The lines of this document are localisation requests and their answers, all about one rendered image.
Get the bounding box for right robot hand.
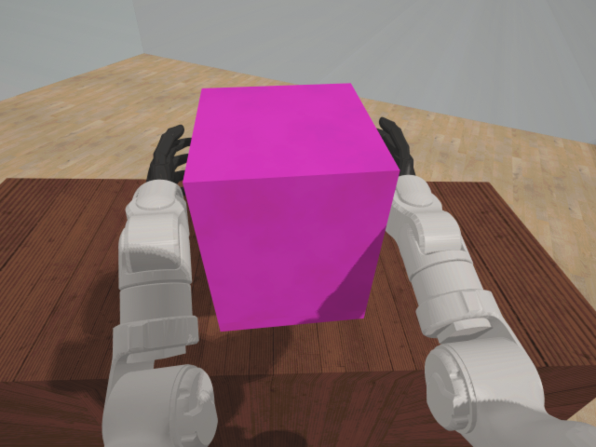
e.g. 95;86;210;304
377;117;416;176

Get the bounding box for robot left forearm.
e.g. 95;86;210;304
102;180;199;443

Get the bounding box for robot right forearm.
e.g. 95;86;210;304
386;175;545;405

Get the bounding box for robot right upper arm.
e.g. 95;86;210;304
425;337;596;447

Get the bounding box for left robot hand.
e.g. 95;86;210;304
146;125;192;196

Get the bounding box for carton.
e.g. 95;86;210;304
183;83;400;332

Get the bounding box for robot left upper arm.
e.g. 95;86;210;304
103;364;218;447

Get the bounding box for pedestal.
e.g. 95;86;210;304
0;178;596;447

